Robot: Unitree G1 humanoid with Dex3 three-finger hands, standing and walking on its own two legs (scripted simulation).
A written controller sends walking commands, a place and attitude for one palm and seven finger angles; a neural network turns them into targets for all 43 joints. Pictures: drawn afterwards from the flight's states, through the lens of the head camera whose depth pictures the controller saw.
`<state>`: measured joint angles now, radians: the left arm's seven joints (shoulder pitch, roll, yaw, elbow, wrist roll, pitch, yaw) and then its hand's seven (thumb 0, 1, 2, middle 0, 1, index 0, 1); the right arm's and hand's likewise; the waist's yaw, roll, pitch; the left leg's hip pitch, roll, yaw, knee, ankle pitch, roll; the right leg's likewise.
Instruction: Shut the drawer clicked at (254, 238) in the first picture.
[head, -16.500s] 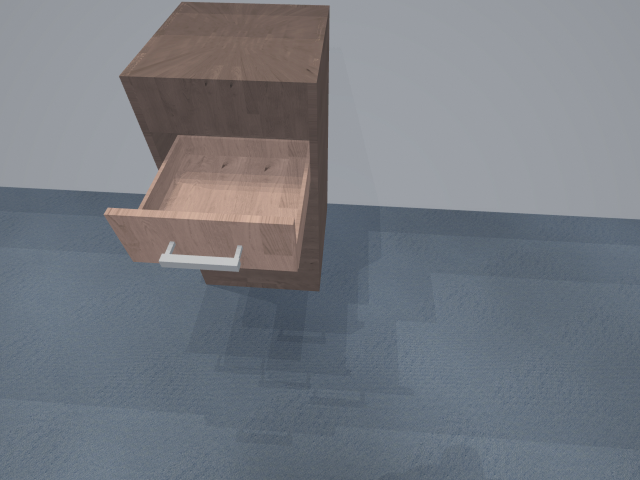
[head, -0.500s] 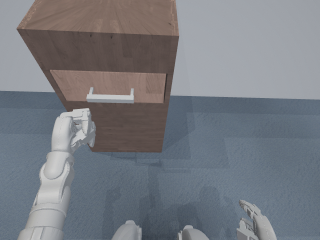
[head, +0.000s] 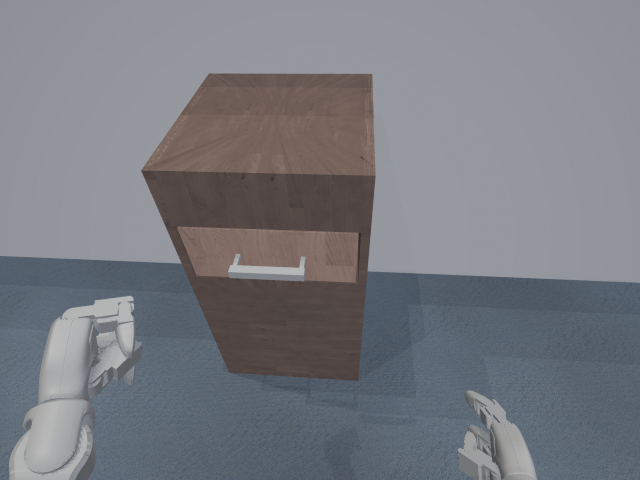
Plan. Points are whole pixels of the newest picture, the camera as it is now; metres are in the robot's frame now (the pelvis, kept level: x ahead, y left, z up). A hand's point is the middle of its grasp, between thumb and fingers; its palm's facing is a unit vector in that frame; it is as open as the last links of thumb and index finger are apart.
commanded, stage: draw the hand back to the body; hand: left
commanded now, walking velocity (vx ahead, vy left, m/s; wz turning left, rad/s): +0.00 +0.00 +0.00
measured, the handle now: (268, 266) +0.58 +0.18 -0.17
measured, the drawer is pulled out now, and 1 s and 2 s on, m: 0.00 0.00 0.00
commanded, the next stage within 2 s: step back with the hand held close in 0.36 s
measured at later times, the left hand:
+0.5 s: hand (87, 379) +0.16 +0.22 +0.16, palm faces +0.41 -0.83 -0.38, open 3.3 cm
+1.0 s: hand (38, 407) +0.14 +0.25 +0.16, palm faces +0.34 -0.80 -0.50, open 3.3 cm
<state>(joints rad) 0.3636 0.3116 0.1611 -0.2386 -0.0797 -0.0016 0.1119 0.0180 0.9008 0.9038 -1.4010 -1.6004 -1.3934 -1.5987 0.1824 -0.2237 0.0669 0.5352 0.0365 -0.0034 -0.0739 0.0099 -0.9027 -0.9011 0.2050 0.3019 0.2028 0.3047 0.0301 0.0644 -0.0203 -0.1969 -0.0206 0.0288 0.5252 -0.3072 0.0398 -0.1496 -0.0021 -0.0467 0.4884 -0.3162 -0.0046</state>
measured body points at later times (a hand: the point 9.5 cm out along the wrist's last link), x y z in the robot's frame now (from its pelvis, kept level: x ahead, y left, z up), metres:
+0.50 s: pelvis -0.01 -0.02 +0.00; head -0.04 -0.05 +0.45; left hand +0.14 +0.26 +0.18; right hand +0.18 -0.23 -0.08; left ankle -0.01 +0.09 -0.74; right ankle -0.03 -0.12 -0.74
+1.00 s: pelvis -0.05 +0.01 +0.00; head -0.03 +0.00 +0.45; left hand +0.11 +0.29 +0.19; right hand +0.12 -0.23 -0.08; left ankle -0.01 +0.09 -0.74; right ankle -0.03 -0.12 -0.74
